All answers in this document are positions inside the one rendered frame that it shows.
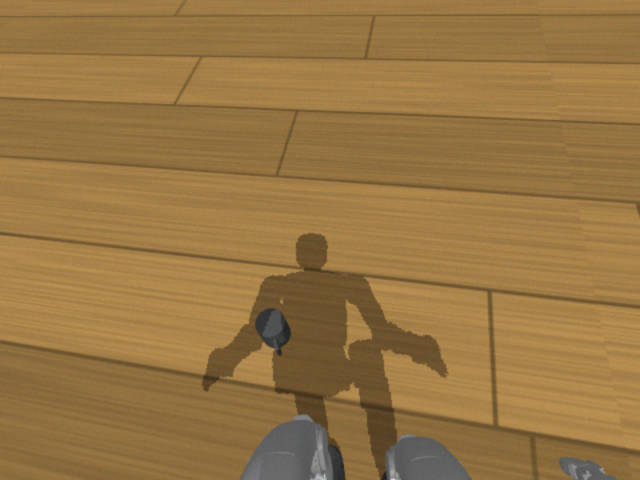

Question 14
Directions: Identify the right robot hand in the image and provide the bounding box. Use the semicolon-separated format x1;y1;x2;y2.
559;457;618;480

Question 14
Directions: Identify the mug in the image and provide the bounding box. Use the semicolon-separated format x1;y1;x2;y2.
255;308;291;356

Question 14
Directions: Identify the left robot foot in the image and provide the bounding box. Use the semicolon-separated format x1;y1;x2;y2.
328;445;345;480

